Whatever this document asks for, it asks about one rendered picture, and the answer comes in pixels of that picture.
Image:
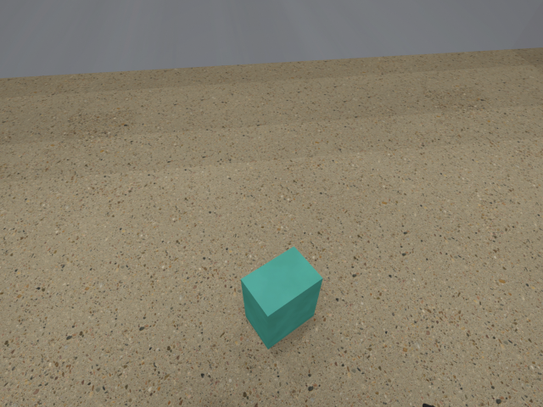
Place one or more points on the carton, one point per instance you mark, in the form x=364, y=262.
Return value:
x=281, y=295

